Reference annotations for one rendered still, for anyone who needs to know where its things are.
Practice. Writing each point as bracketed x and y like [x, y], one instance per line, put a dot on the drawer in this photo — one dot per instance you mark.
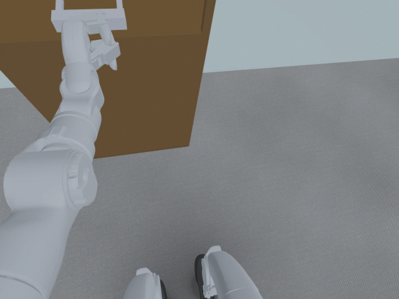
[31, 19]

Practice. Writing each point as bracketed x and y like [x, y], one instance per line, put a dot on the left robot thigh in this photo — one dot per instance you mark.
[144, 286]

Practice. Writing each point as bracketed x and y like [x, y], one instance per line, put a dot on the left robot shin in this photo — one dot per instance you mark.
[143, 270]

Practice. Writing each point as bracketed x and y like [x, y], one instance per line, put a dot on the robot left hand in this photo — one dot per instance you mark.
[76, 46]

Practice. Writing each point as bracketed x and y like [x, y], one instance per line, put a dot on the robot left upper arm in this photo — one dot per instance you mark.
[45, 191]

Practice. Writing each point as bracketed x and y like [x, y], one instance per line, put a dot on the handle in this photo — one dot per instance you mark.
[115, 17]

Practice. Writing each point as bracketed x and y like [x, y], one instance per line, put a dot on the left robot forearm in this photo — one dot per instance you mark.
[77, 121]

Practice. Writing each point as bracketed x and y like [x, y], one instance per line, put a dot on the cabinet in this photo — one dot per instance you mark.
[149, 101]

